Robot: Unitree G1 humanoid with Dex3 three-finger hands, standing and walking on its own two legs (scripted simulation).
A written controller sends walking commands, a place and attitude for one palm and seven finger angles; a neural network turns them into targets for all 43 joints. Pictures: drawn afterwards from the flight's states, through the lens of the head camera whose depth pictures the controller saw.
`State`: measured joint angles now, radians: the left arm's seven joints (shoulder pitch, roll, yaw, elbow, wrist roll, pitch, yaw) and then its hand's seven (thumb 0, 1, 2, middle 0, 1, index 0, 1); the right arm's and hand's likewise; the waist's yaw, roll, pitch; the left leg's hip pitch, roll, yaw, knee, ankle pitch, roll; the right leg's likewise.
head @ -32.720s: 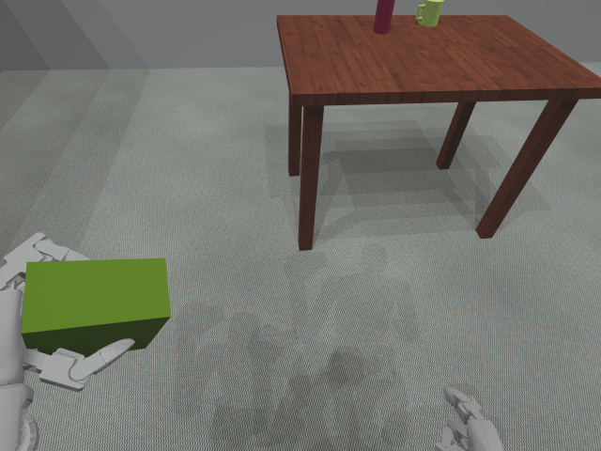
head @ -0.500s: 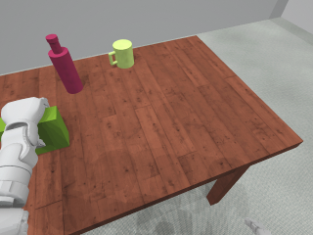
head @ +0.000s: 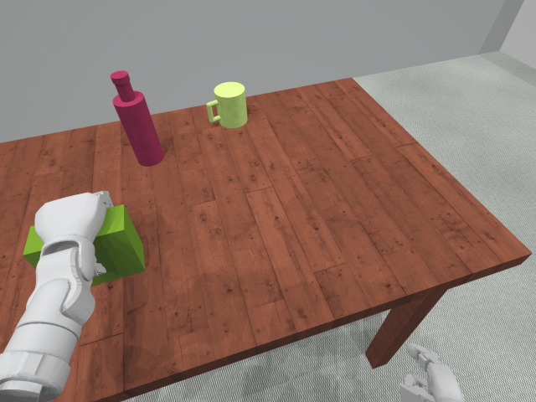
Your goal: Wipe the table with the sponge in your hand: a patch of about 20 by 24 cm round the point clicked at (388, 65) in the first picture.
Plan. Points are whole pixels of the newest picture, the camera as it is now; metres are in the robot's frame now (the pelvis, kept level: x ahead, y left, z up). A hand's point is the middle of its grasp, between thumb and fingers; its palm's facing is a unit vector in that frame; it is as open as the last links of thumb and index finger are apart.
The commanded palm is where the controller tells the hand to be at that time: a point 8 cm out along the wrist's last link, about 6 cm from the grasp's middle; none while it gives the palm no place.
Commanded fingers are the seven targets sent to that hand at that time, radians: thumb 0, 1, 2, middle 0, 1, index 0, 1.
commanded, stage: wipe back along the first lane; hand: left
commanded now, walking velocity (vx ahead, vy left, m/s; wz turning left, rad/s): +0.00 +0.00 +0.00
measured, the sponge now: (95, 256) +0.32 +0.33 +0.03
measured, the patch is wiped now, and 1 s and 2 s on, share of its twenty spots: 0.90 0.90 0.90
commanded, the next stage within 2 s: lift the sponge slowly off the table in 0.98 s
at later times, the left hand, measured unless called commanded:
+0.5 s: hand (85, 270) +0.27 +0.30 +0.06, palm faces +0.00 -0.04 -1.00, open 10.1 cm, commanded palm +0.23 +0.29 +0.10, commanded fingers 0.00 0.10 1.30 -1.20 -1.60 -1.20 -1.60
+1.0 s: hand (82, 303) +0.22 +0.28 +0.07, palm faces +0.02 -0.05 -1.00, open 10.1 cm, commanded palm +0.18 +0.27 +0.10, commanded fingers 0.00 0.10 1.30 -1.20 -1.60 -1.20 -1.60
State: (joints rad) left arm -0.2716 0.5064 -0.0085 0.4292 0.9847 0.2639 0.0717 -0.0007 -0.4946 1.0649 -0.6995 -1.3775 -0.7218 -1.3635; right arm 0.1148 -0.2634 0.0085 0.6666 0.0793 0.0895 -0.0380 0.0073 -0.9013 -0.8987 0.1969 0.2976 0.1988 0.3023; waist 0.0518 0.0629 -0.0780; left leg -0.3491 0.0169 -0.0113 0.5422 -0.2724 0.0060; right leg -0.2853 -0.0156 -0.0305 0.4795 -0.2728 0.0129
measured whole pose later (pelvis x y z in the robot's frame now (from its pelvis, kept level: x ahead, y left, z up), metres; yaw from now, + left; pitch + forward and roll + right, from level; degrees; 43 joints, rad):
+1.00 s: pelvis +0.00 -0.01 +0.00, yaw -1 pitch +0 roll -1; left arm 0.24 0.45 -0.02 -0.12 0.95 0.33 0.11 0.01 -0.48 1.06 -0.68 -1.39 -0.71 -1.38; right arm 0.08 -0.26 0.01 0.66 0.06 0.04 -0.03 0.01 -0.90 -0.90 0.20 0.30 0.20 0.30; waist 0.09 0.10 -0.06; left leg -0.26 0.03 0.01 0.54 -0.28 0.00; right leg -0.22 -0.01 -0.01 0.49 -0.29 0.01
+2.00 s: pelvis -0.02 -0.01 +0.01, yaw -1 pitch -4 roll -1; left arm 0.14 0.50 -0.03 -0.14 0.90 0.36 0.02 0.00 -0.51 1.06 -0.72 -1.35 -0.75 -1.33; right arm 0.04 -0.26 0.03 0.71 0.05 0.00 -0.07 0.01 -0.90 -0.90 0.20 0.30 0.17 0.29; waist 0.11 0.10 0.00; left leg -0.16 0.03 0.00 0.45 -0.22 -0.01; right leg -0.12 0.00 -0.02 0.42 -0.23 0.00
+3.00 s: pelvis -0.04 -0.01 +0.01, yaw +0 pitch -4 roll +0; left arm 0.01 0.57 -0.03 -0.25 0.85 0.44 -0.11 0.00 -0.51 1.06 -0.73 -1.34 -0.75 -1.33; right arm 0.03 -0.28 0.04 0.70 0.06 0.02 -0.09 0.01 -0.90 -0.90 0.20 0.30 0.14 0.28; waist 0.13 0.12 0.00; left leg -0.18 0.02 -0.01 0.44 -0.19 -0.01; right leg -0.14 -0.01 -0.02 0.44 -0.22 0.00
